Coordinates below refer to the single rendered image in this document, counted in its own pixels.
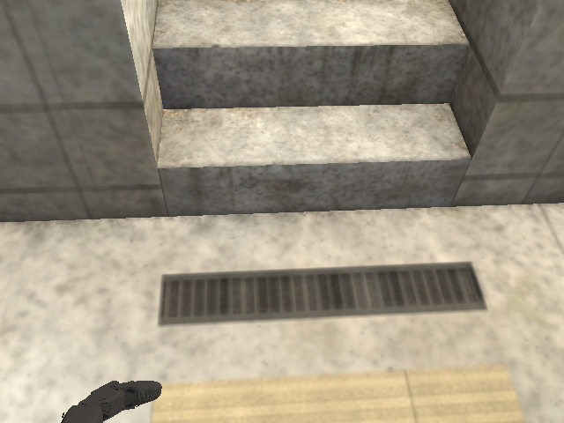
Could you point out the left robot hand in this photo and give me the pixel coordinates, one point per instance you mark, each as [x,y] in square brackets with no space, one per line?
[110,399]

